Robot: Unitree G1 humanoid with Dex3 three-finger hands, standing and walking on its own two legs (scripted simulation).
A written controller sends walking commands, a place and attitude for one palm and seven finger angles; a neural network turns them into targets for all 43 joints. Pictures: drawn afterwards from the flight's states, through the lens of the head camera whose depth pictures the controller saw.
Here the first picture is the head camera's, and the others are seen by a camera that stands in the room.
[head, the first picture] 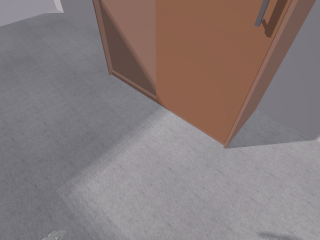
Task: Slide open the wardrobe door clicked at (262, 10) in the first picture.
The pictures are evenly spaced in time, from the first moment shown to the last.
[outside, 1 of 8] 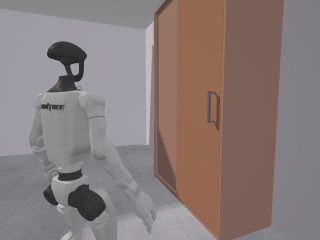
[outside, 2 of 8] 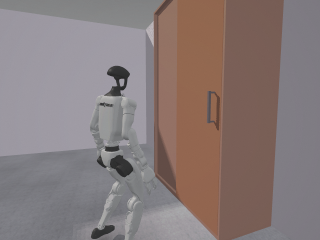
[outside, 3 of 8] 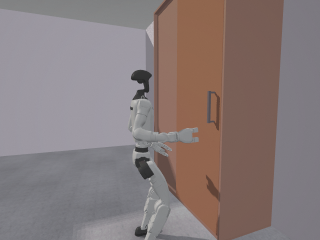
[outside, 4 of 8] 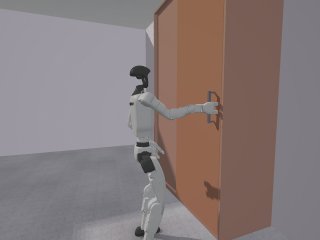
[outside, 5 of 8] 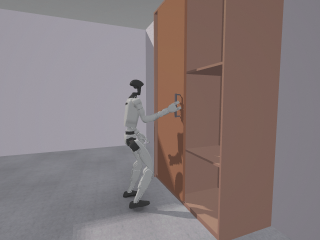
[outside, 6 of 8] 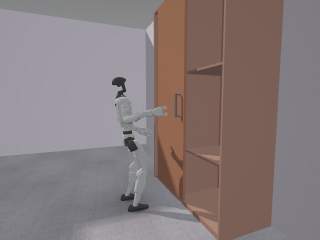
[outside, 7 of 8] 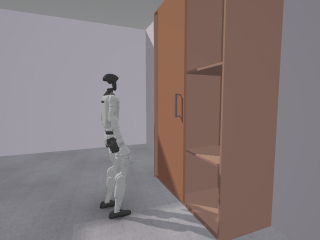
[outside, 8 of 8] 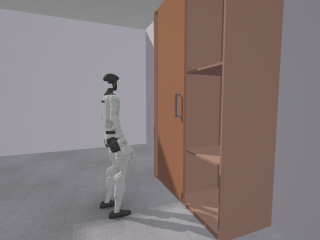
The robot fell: no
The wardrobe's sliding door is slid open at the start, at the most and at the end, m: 0.00 0.54 0.54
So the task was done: yes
